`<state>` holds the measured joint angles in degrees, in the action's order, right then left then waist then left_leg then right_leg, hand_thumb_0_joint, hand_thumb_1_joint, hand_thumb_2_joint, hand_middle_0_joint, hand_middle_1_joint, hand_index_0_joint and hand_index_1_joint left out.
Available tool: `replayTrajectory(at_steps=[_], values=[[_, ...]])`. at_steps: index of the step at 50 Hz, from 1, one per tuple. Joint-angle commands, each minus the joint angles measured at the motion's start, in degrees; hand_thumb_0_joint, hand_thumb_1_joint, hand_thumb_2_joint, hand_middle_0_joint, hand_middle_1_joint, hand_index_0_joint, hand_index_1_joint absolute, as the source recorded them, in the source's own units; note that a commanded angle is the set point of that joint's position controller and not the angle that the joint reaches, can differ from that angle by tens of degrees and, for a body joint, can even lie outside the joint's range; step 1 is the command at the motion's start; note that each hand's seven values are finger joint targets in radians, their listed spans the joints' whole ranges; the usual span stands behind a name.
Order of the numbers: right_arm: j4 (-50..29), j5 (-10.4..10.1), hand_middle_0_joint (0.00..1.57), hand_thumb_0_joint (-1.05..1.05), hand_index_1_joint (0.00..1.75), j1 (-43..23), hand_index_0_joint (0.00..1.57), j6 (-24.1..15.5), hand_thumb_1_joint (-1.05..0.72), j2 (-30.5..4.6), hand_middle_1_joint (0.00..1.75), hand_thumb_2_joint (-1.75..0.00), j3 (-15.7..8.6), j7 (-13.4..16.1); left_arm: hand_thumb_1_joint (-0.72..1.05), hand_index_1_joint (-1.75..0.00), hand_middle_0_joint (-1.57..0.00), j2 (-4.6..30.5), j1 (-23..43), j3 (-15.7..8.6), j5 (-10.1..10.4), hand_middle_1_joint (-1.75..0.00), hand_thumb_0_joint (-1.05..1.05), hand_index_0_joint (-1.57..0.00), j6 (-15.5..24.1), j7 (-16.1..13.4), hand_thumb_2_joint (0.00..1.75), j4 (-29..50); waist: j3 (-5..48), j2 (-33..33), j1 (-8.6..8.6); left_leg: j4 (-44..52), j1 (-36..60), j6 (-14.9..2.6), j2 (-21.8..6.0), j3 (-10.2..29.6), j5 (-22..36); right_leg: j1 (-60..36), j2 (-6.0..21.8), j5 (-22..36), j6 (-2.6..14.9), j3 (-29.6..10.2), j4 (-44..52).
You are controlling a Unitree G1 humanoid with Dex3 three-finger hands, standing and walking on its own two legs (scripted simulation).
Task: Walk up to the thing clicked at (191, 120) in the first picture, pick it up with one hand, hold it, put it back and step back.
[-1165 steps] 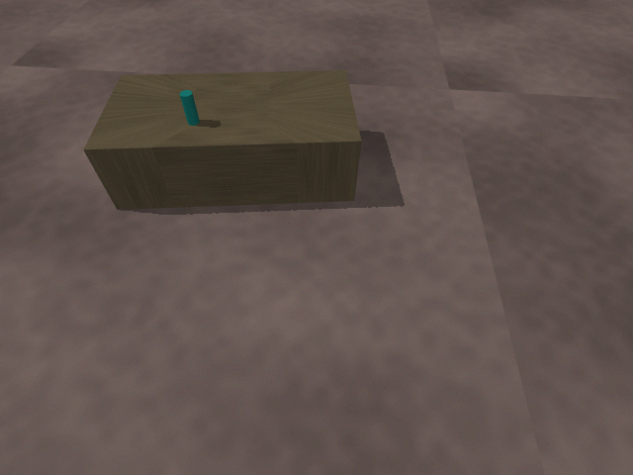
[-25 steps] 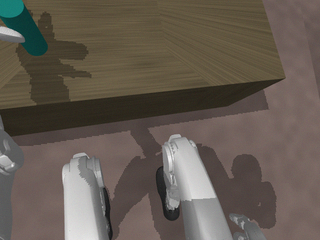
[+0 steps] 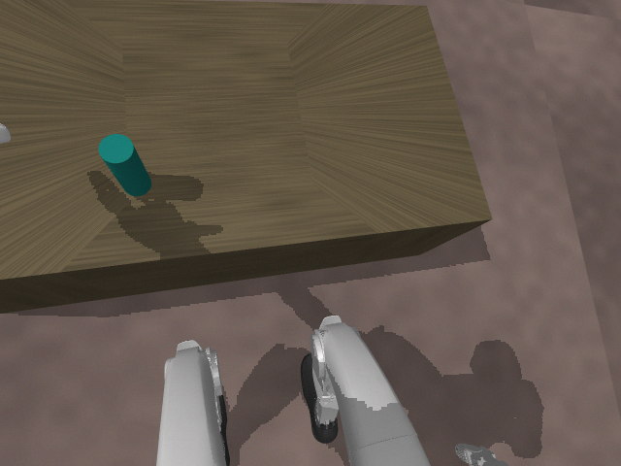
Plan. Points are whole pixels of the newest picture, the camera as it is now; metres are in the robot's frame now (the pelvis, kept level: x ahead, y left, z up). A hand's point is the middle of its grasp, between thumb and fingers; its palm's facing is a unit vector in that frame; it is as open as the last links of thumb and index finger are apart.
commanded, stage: home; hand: left
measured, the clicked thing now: (127, 168) +0.55 +0.20 -0.20
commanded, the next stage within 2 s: none
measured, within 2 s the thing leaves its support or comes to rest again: neither
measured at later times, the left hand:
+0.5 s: hand out of the picture +0.36 +0.25 +0.05, palm faces +0.21 -0.92 -0.34, open 17.2 cm
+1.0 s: hand (58, 444) +0.21 +0.18 +0.07, palm faces +0.20 -0.94 -0.27, open 17.4 cm
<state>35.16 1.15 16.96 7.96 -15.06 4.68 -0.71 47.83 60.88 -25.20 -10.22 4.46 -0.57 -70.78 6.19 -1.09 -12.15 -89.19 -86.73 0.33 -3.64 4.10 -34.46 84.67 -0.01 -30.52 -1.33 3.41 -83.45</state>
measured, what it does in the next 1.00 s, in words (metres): rises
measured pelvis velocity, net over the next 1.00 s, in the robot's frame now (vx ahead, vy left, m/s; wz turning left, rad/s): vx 0.06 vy -0.01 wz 0.09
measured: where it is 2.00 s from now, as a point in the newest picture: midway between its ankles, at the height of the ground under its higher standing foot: (269, 428)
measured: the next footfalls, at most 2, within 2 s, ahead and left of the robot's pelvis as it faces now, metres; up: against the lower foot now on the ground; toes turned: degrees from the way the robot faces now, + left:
none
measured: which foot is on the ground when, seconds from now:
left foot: down 0.00-1.00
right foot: down 0.00-1.00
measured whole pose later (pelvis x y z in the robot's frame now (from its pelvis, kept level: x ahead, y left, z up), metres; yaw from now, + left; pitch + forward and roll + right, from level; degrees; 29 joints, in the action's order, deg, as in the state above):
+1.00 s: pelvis +0.06 -0.01 +0.14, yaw +5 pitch +7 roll -1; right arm 29.5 -1.4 11.8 -2.4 -11.6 1.8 8.9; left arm 11.7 -23.8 1.2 1.5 -10.7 -8.2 -6.5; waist 4.1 -1.1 0.0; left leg -49.9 -31.5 1.5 -2.2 2.4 -25.5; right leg 30.4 1.3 -24.1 -0.4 3.7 -47.6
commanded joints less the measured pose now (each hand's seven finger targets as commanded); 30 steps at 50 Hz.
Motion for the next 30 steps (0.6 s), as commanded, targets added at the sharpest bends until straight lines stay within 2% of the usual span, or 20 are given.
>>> replayTrajectory(at_steps=[1,2,3,5,7,10,11,13,15,16,17,18,19,20,21,22,23,27,29,30], values=[[-0.83,-0.35,0.20,0.00,0.30,11.31,0.20,-1.26,-0.90,-11.64,0.30,-0.90,-4.92,0.69,-0.49,-0.06,-0.06,8.65,9.78,2.21,1.18,-0.06,0.00,-0.06,1.29,-1.68,0.09,6.07,29.22,-11.68,1.09,16.18,33.40,-0.93,0.06,-0.17,23.76,-21.96,-1.40,16.68,3.40,0.42,14.74],[-1.14,-0.64,0.20,0.00,0.30,11.43,0.20,-1.43,-0.90,-11.53,0.30,-0.90,-4.93,0.68,-0.48,-0.06,-0.06,7.91,8.23,2.48,1.58,-0.06,0.00,-0.06,0.88,-1.74,0.09,6.68,29.19,-11.24,1.70,17.84,34.02,-0.71,0.06,-0.20,23.55,-24.01,-1.35,16.69,3.54,0.50,15.73],[-1.28,-0.80,0.20,0.00,0.30,11.30,0.20,-1.66,-0.90,-11.36,0.30,-0.90,-5.24,0.66,-0.49,-0.06,-0.06,5.54,5.77,3.55,1.98,-0.06,0.00,-0.06,0.51,-1.65,0.09,7.77,29.38,-11.05,2.14,18.77,35.77,-0.66,0.00,-0.42,25.25,-25.45,-1.44,18.25,3.53,0.49,16.84],[-1.62,-1.40,0.20,0.00,0.30,11.29,0.20,-2.01,-0.90,-11.24,0.30,-0.90,-5.92,0.84,-0.51,-0.06,-0.06,2.52,1.79,4.99,2.86,-0.06,0.00,-0.06,-0.43,-1.71,0.08,9.61,28.72,-9.91,2.84,22.00,37.48,-0.47,0.09,-0.70,24.38,-29.53,-1.48,18.19,3.60,0.54,19.50],[-1.99,-1.97,0.20,0.00,0.30,10.24,0.20,-2.47,-0.90,-10.97,0.30,-0.90,-6.55,1.31,-0.51,-0.06,-0.06,0.29,-3.11,5.86,3.74,-0.06,0.00,-0.06,-1.05,-2.05,0.08,13.88,29.95,-10.31,4.56,24.76,42.51,-0.02,0.09,-0.76,26.04,-32.16,-1.50,18.88,3.68,0.61,21.67],[-2.32,-2.68,0.20,0.00,0.30,9.24,0.20,-2.98,-0.90,-10.40,0.30,-0.90,-7.29,2.23,-0.52,-0.06,-0.05,0.04,-7.53,5.55,5.04,-0.06,0.00,-0.06,-1.60,-3.17,0.07,23.68,30.87,-11.31,5.92,28.91,47.73,0.50,0.16,-0.76,27.44,-36.66,-1.49,20.00,3.62,0.50,24.85],[-2.62,-2.91,0.20,0.00,0.30,8.63,0.20,-3.09,-0.90,-10.00,0.30,-0.90,-7.27,2.72,-0.50,-0.06,-0.06,-1.13,-9.17,6.16,5.64,-0.06,0.00,-0.06,-1.72,-3.72,0.08,26.37,29.83,-11.32,6.16,30.44,49.01,0.52,0.31,-0.95,25.95,-38.11,-1.46,19.34,3.54,0.41,26.28],[-3.25,-3.24,0.20,0.00,0.30,7.58,0.20,-3.65,-0.90,-9.21,0.30,-0.90,-7.26,3.68,-0.49,-0.06,-0.06,-2.34,-14.40,5.56,6.45,-0.06,0.00,-0.06,-1.68,-5.01,0.09,31.17,28.22,-11.33,7.04,33.04,51.14,0.73,0.46,-0.99,26.34,-40.77,-1.47,19.93,3.35,0.46,28.05],[-3.48,-3.32,0.20,0.00,0.30,6.31,0.20,-4.33,-0.90,-8.26,0.30,-0.90,-7.13,4.63,-0.53,-0.05,-0.05,-6.66,-20.29,6.93,7.34,-0.05,0.00,-0.05,-1.89,-6.03,0.06,33.14,25.49,-10.11,7.06,34.90,52.51,0.53,0.53,-1.55,26.31,-43.14,-1.46,20.58,3.28,0.33,30.09],[-4.14,-3.33,0.20,0.00,0.30,5.20,0.20,-4.68,-0.90,-7.84,0.30,-0.90,-6.95,5.13,-0.50,-0.06,-0.06,-8.41,-20.61,8.11,7.94,-0.06,0.00,-0.06,-1.80,-6.44,0.08,36.61,23.97,-10.83,7.32,36.19,53.42,0.66,0.74,-1.82,25.19,-43.97,-1.35,19.95,3.26,0.12,31.26],[-4.34,-3.35,0.20,0.00,0.30,4.96,0.20,-5.11,-0.90,-7.30,0.30,-0.90,-6.93,5.52,-0.49,-0.06,-0.06,-12.56,-25.84,10.18,8.34,-0.06,0.00,-0.06,-2.22,-6.70,0.09,35.16,21.79,-9.95,6.73,36.99,53.49,0.48,0.81,-2.07,25.08,-45.09,-1.45,20.30,3.17,0.08,32.55],[-4.60,-3.51,0.20,0.00,0.30,4.71,0.20,-5.46,-0.90,-7.35,0.30,-0.90,-7.02,5.96,-0.54,-0.05,-0.05,-12.20,-27.01,10.01,8.61,-0.05,0.00,-0.05,-2.42,-7.18,0.06,37.33,21.26,-8.32,7.18,37.71,53.71,0.11,1.09,-2.72,25.05,-47.14,-1.26,20.81,3.06,-0.06,33.65],[-4.21,-3.33,0.20,0.00,0.30,4.51,0.20,-5.59,-0.90,-7.35,0.30,-0.90,-7.17,6.35,-0.52,-0.06,-0.05,-10.23,-28.71,8.03,8.65,-0.06,0.00,-0.06,-2.51,-7.79,0.07,39.38,20.89,-8.19,7.88,38.07,53.92,-0.02,1.13,-3.11,25.82,-48.88,-1.22,21.66,2.99,-0.30,34.36],[-5.53,-3.39,0.20,0.00,0.30,3.51,0.20,-5.89,-0.90,-7.39,0.30,-0.90,-7.16,6.59,-0.50,-0.06,-0.06,-10.96,-29.51,8.70,8.89,-0.06,0.00,-0.06,-2.64,-8.11,0.09,41.69,20.21,-8.50,8.06,39.33,54.56,-0.01,1.37,-3.28,25.51,-50.78,-1.04,21.66,2.96,-0.43,35.24],[-5.89,-3.13,0.20,0.00,0.30,2.61,0.20,-6.17,-0.90,-6.33,0.30,-0.90,-6.80,6.68,-0.50,-0.06,-0.06,-16.03,-34.94,11.77,9.19,-0.06,0.00,-0.06,-3.16,-7.83,0.08,40.69,18.31,-7.38,8.05,40.18,54.49,0.00,1.43,-3.38,25.50,-51.42,-1.08,21.78,2.89,-0.23,35.85],[-6.64,-3.38,0.20,0.00,0.30,1.87,0.20,-6.52,-0.90,-6.55,0.30,-0.90,-6.94,6.77,-0.52,-0.06,-0.06,-19.40,-37.35,14.01,9.70,-0.06,0.00,-0.06,-3.71,-7.80,0.07,41.23,15.99,-6.57,7.73,41.57,56.06,0.02,1.27,-3.33,24.59,-50.69,-1.20,20.73,2.95,0.06,36.85],[-6.56,-3.32,0.20,0.00,0.30,1.59,0.20,-6.77,-0.90,-6.60,0.30,-0.90,-7.10,7.17,-0.55,-0.05,-0.05,-19.09,-39.93,13.47,9.83,-0.05,0.00,-0.05,-4.23,-8.03,0.06,41.64,15.03,-6.24,8.19,41.98,56.10,-0.02,1.43,-3.57,24.40,-51.35,-1.07,20.59,2.89,-0.01,37.54],[-8.40,-3.42,0.20,0.00,0.30,-1.46,0.20,-7.88,-0.90,-5.55,0.30,-0.90,-6.75,7.46,-0.53,-0.06,-0.05,-24.29,-49.88,17.98,10.98,-0.06,0.00,-0.06,-6.11,-7.93,0.07,48.38,13.21,-3.84,9.55,44.53,57.25,-0.10,1.79,-3.91,24.50,-55.57,-1.01,20.94,2.72,0.42,39.42],[-9.09,-3.61,0.20,0.00,0.30,-2.62,0.20,-8.16,-0.90,-5.59,0.30,-0.90,-6.88,7.80,-0.54,-0.05,-0.05,-25.16,-55.49,18.98,11.37,-0.05,0.00,-0.05,-7.07,-7.85,0.06,51.81,12.85,-3.17,9.98,45.37,58.47,-0.09,1.96,-4.19,26.30,-57.19,-0.97,22.65,2.59,0.50,39.94],[-9.64,-3.66,0.20,0.00,0.30,-3.66,0.20,-8.40,-0.90,-5.23,0.30,-0.90,-6.68,7.77,-0.52,-0.06,-0.05,-26.05,-57.36,20.24,11.66,-0.06,0.00,-0.06,-7.32,-7.72,0.07,55.25,10.72,-2.84,10.12,45.95,58.33,-0.09,2.15,-4.32,25.30,-57.28,-0.95,21.71,2.46,0.63,40.62]])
